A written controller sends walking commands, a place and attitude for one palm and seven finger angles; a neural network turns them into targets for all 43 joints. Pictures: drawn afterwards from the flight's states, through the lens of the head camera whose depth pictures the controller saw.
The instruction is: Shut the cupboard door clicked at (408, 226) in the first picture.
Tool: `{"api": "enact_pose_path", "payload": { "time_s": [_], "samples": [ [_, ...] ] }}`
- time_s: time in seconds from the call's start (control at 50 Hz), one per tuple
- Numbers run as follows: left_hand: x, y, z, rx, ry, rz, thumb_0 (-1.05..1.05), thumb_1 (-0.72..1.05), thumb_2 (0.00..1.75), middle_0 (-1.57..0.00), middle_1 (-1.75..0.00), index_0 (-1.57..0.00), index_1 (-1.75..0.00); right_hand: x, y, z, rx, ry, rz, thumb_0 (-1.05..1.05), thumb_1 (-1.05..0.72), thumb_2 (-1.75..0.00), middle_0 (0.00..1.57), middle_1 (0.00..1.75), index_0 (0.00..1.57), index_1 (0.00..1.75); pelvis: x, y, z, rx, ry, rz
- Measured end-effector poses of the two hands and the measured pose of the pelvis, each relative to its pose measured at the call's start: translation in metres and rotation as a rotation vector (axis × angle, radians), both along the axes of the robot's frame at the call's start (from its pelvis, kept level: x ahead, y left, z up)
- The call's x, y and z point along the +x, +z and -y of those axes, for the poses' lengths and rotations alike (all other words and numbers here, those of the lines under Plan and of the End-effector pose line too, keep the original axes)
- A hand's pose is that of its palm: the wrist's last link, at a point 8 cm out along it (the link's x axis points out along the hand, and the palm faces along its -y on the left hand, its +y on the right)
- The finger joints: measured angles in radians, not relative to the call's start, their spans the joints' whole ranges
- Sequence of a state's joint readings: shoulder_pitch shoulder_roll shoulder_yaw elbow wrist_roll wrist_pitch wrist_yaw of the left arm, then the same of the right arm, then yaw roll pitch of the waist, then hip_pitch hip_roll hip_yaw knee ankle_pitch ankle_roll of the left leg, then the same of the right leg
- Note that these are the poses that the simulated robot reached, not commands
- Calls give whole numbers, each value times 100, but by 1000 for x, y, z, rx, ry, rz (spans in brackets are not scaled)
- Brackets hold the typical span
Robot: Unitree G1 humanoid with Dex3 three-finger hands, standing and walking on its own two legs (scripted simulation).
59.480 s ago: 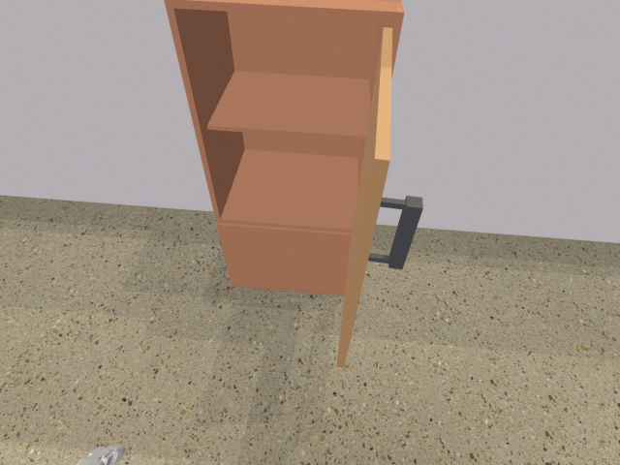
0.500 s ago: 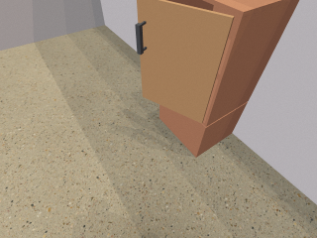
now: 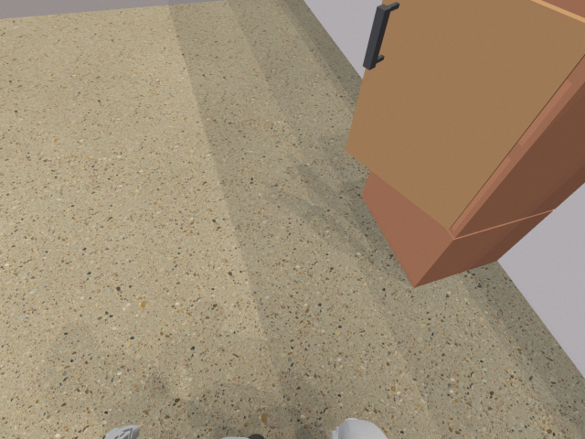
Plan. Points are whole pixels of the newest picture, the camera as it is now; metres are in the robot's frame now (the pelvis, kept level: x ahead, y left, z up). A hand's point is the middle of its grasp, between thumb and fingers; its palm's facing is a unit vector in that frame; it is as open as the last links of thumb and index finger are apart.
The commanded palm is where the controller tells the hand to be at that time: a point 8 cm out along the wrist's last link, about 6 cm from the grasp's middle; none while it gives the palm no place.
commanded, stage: walk to a spot facing it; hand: left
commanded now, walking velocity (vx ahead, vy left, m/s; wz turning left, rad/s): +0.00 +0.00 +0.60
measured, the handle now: (381, 36) +0.96 -0.18 +0.04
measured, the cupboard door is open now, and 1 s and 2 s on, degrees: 23 23 23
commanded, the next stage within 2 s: turn to face it in 1.64 s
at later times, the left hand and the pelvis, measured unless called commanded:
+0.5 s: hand out of the picture +0.00 +0.15 -0.16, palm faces +0.33 -0.90 -0.28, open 7.3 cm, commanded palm none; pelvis +0.01 -0.06 +0.00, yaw +21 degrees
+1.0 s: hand out of the picture +0.10 +0.23 -0.15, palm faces +0.54 -0.80 -0.26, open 7.3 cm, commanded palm none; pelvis +0.12 -0.02 -0.01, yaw +36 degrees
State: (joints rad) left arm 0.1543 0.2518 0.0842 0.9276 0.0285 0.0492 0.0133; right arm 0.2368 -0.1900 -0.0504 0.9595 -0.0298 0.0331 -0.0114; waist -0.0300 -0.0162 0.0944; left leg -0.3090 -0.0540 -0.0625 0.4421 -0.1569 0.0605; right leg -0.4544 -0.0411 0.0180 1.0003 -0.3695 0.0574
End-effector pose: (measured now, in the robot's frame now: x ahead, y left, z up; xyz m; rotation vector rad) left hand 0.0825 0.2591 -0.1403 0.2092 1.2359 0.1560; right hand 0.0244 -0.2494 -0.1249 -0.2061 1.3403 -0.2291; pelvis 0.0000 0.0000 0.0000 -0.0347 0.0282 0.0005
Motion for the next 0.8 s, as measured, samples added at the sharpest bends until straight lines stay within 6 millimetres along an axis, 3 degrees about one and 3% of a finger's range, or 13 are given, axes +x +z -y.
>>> {"api": "enact_pose_path", "payload": {
  "time_s": [0.18, 0.24, 0.36, 0.48, 0.62, 0.66, 0.72, 0.8],
  "samples": [
    [-9, 15, 20, 49, 87, 67, 0, 91, 90, -20, -30, -20, -30, 35, -11, 39, 14, 106, 9, 0, -90, -90, 20, 30, 21, 30, -3, -3, 34, 13, 124, -15],
    [-25, 14, 31, 83, 123, 78, 0, 91, 90, -20, -30, -20, -30, 53, -24, 55, 29, 133, 26, 0, -90, -90, 20, 30, 20, 30, -2, -12, 49, 45, 153, -18],
    [-66, 23, 54, 79, 220, 6, 0, 91, 90, -20, -30, -20, -30, 93, -20, 61, 54, 226, 51, 0, -91, -90, 20, 29, 20, 30, 4, -3, 59, 68, 249, 5],
    [-101, 16, 66, 44, 332, -16, 0, 91, 90, -20, -30, -21, -30, 137, -16, 38, 71, 363, 63, 1, -91, -90, 20, 29, 20, 30, 9, -3, 61, 89, 345, 15],
    [-160, -16, 58, -13, 490, -76, 0, 91, 90, -20, -30, -21, -30, 200, -12, -25, 64, 551, 180, 1, -91, -90, 20, 29, 20, 30, 13, -21, 38, 63, 443, 15],
    [-171, -23, 52, -24, 514, -108, 0, 91, 90, -20, -30, -21, -30, 209, -8, -39, 63, 586, 221, 0, -91, -90, 20, 29, 20, 30, 15, -24, 33, 68, 453, 21],
    [-166, -18, 42, -30, 534, -109, 1, 91, 90, -20, -30, -20, -30, 210, 0, -47, 56, 608, 226, 0, -90, -90, 20, 30, 20, 30, 23, -17, 26, 59, 476, 23],
    [-135, -2, 25, -17, 549, -22, 1, 91, 90, -20, -30, -20, -30, 202, 1, -47, 48, 621, 152, 0, -90, -90, 20, 30, 20, 30, 39, -7, 19, 44, 526, 19]
  ]
}}
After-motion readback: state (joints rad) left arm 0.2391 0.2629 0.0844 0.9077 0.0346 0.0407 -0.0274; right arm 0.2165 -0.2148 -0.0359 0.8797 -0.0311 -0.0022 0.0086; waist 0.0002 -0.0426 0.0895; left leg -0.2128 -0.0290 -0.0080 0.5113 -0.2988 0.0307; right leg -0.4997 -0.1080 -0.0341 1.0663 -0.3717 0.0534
